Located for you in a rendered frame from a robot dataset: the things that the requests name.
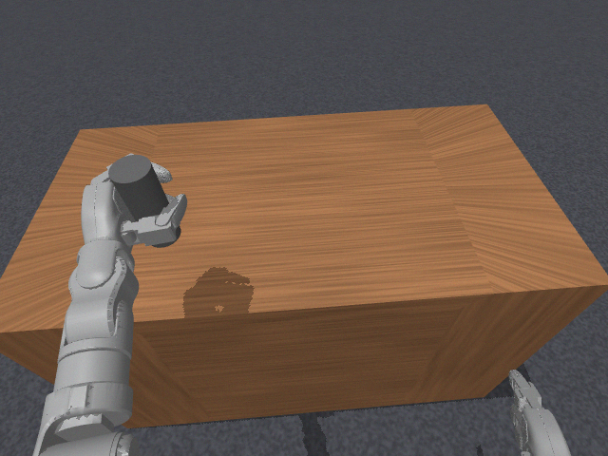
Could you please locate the left robot hand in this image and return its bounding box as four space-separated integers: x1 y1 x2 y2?
81 153 187 253

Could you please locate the left robot arm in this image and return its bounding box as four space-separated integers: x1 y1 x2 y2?
32 239 140 456

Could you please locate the can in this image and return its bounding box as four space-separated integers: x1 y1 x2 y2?
108 155 181 248

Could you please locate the right robot hand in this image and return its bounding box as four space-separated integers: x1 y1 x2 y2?
509 370 571 456

